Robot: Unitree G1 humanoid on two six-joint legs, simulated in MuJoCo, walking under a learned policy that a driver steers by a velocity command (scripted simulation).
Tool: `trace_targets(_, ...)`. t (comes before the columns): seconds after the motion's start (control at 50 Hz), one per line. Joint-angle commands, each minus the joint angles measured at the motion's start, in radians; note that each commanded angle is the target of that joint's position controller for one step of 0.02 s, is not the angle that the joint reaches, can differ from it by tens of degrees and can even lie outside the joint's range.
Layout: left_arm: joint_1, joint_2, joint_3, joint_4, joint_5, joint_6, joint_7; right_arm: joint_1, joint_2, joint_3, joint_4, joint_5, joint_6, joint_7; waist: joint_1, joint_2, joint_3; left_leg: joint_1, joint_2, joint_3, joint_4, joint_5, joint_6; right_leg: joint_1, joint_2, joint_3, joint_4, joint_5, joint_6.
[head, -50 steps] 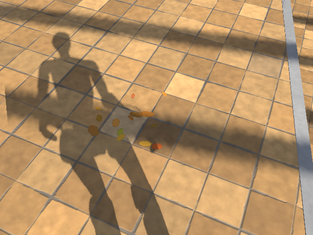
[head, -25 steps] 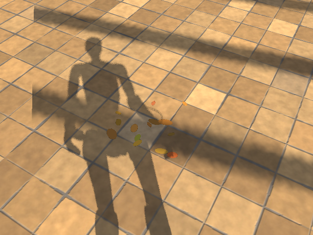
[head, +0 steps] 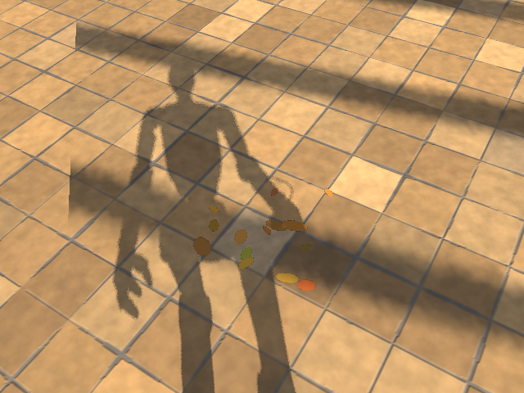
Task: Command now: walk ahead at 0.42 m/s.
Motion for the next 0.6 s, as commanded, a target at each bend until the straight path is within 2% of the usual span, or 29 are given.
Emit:
trace_targets(0.02, 0.042, 0.115, 0.020, -0.009, 0.002, -0.018, 0.006, -0.168, -0.022, 0.012, -0.100, -0.003, -0.012, 0.009, 0.010, -0.117, 0.104, -0.173, 0.010, 0.035, -0.114, 0.054, -0.025, 0.031, -0.236, 0.173, -0.117, 0.229, -0.134)
trace_targets(0.04, 0.057, 0.115, 0.018, -0.003, -0.002, -0.021, 0.008, -0.212, -0.012, 0.017, -0.122, 0.002, -0.016, 0.010, 0.020, -0.125, 0.112, -0.153, 0.005, 0.045, -0.174, 0.073, -0.026, 0.016, -0.238, 0.156, -0.110, 0.252, -0.129)
trace_targets(0.08, 0.056, 0.135, 0.022, 0.005, 0.003, -0.022, 0.008, -0.253, -0.019, 0.021, -0.140, 0.011, -0.019, 0.010, 0.026, -0.146, 0.112, -0.082, -0.013, 0.064, -0.272, 0.094, -0.019, -0.005, -0.239, 0.130, -0.093, 0.297, -0.120)
trace_targets(0.14, 0.035, 0.149, 0.026, 0.013, 0.000, -0.019, 0.007, -0.238, -0.046, 0.014, -0.149, 0.017, -0.020, 0.001, 0.005, -0.156, 0.103, 0.048, -0.035, 0.077, -0.338, 0.097, 0.019, -0.017, -0.274, 0.121, -0.050, 0.414, -0.098)
trace_targets(0.16, 0.012, 0.158, 0.029, 0.010, -0.002, -0.018, 0.005, -0.179, -0.059, 0.006, -0.131, 0.020, -0.021, -0.005, -0.028, -0.156, 0.081, 0.129, -0.057, 0.086, -0.357, 0.082, 0.040, -0.013, -0.274, 0.107, 0.007, 0.546, -0.087)
trace_targets(0.18, -0.002, 0.162, 0.031, 0.012, -0.005, -0.015, 0.004, -0.072, -0.076, -0.006, -0.098, 0.019, -0.026, -0.013, -0.076, -0.137, 0.033, 0.258, -0.084, 0.092, -0.399, 0.075, 0.060, -0.014, -0.254, 0.075, 0.137, 0.677, -0.071)
trace_targets(0.2, -0.006, 0.159, 0.029, 0.014, -0.007, -0.011, 0.002, 0.088, -0.101, -0.022, -0.044, 0.012, -0.035, -0.023, -0.141, -0.096, -0.053, 0.459, -0.094, 0.094, -0.441, 0.074, 0.085, -0.073, -0.206, 0.027, 0.333, 0.691, -0.050)
trace_targets(0.22, 0.002, 0.116, 0.015, -0.007, -0.014, -0.012, -0.003, 0.253, -0.175, -0.043, -0.025, -0.014, -0.047, -0.037, -0.200, 0.002, -0.167, 0.694, 0.125, -0.152, -0.491, -0.115, 0.136, -0.262, -0.161, 0.005, 0.620, 0.401, -0.032)
trace_targets(0.24, 0.084, 0.003, -0.007, -0.031, -0.035, -0.008, -0.005, 0.309, -0.257, -0.061, -0.017, -0.024, -0.042, -0.042, -0.155, 0.239, -0.277, 0.858, 0.401, -0.636, -0.639, -0.336, 0.227, -0.557, -0.003, -0.034, 0.947, -0.267, 0.002)
trace_targets(0.26, 0.004, 0.123, 0.024, -0.023, -0.015, -0.001, 0.002, 0.250, -0.205, -0.055, -0.019, 0.009, -0.032, -0.039, -0.156, 0.105, -0.184, 0.737, 0.366, -0.678, -0.704, -0.413, 0.216, -0.626, -0.035, 0.081, 1.036, -0.232, -0.020)
trace_targets(0.28, -0.059, 0.121, 0.029, -0.040, -0.017, -0.004, -0.005, 0.142, -0.141, -0.039, -0.044, 0.013, -0.035, -0.040, -0.110, 0.074, -0.053, 0.601, 0.328, -0.508, -0.713, -0.348, 0.187, -0.640, -0.081, 0.083, 1.030, -0.132, -0.034)
trace_targets(0.3, -0.083, 0.096, 0.025, -0.035, -0.020, -0.009, -0.007, 0.085, -0.087, -0.027, -0.050, 0.010, -0.047, -0.036, -0.083, 0.032, 0.006, 0.487, 0.282, -0.383, -0.744, -0.175, 0.163, -0.595, -0.115, 0.080, 0.981, -0.060, -0.036)
trace_targets(0.34, -0.067, 0.073, 0.028, -0.016, 0.003, 0.012, -0.016, 0.067, -0.040, -0.014, -0.039, 0.014, -0.065, -0.043, -0.034, 0.048, 0.030, 0.378, 0.212, -0.208, -0.769, 0.009, 0.116, -0.509, -0.141, 0.072, 0.926, -0.027, -0.023)
trace_targets(0.38, -0.090, 0.047, 0.027, -0.024, 0.003, 0.029, -0.025, 0.112, -0.031, -0.010, -0.020, 0.018, -0.085, -0.044, -0.022, 0.040, 0.027, 0.367, 0.203, -0.127, -0.785, 0.132, 0.116, -0.508, -0.144, 0.065, 0.908, -0.006, -0.017)
trace_targets(0.42, -0.164, 0.036, 0.027, -0.050, 0.002, 0.040, -0.032, 0.148, -0.040, -0.013, -0.003, 0.024, -0.097, -0.048, -0.020, 0.035, 0.058, 0.376, 0.197, -0.059, -0.808, 0.190, 0.109, -0.584, -0.152, 0.056, 0.884, 0.055, -0.007)
trace_targets(0.5, -0.319, 0.030, 0.021, -0.107, 0.001, 0.043, -0.047, 0.215, -0.036, -0.009, 0.020, 0.021, -0.097, -0.054, -0.038, 0.021, 0.090, 0.421, 0.172, 0.058, -0.814, 0.320, 0.092, -0.689, -0.146, 0.019, 0.748, 0.199, 0.007)
trace_targets(0.54, -0.396, 0.016, 0.010, -0.134, 0.000, 0.038, -0.052, 0.234, -0.037, -0.006, 0.028, 0.022, -0.095, -0.058, -0.051, 0.019, 0.100, 0.432, 0.156, 0.115, -0.800, 0.411, 0.078, -0.666, -0.131, -0.024, 0.618, 0.255, 0.010)
trace_targets(0.6, -0.502, 0.006, -0.003, -0.176, 0.004, 0.036, -0.058, 0.295, -0.053, -0.007, 0.051, 0.022, -0.089, -0.071, -0.080, 0.020, 0.110, 0.504, 0.175, 0.162, -0.779, 0.526, 0.069, -0.636, -0.109, -0.097, 0.471, 0.268, -0.009)
Next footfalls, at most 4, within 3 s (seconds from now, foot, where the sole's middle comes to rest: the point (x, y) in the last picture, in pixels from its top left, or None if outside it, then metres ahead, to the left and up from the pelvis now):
0.20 left None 0.26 0.13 -0.78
0.76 right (317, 383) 0.54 -0.06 -0.78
1.28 left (308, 261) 0.90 -0.04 -0.78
1.80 right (425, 257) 0.93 -0.39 -0.78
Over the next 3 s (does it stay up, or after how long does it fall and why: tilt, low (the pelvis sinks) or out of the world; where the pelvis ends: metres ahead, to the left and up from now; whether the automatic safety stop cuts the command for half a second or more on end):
stays up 1.38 -0.55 -0.01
